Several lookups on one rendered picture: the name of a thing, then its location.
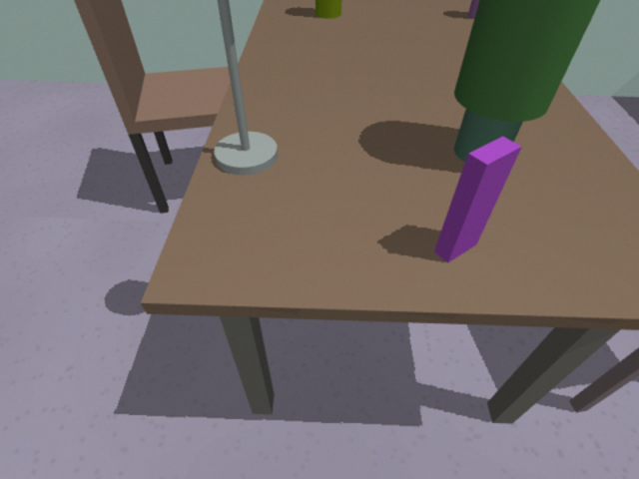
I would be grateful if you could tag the table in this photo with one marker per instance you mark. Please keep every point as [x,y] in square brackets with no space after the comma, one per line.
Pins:
[343,226]

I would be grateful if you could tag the potted plant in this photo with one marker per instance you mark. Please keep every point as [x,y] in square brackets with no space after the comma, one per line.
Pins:
[516,57]

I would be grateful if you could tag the desk lamp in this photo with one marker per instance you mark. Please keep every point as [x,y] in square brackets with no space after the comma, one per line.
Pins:
[242,153]

